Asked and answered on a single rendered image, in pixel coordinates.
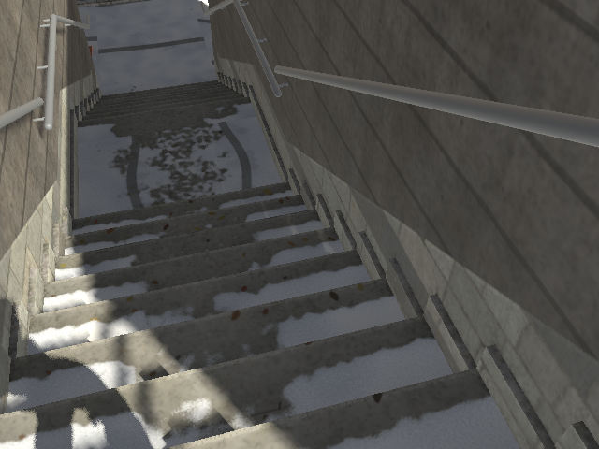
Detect stairs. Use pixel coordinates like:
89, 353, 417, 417
0, 182, 556, 449
82, 80, 244, 121

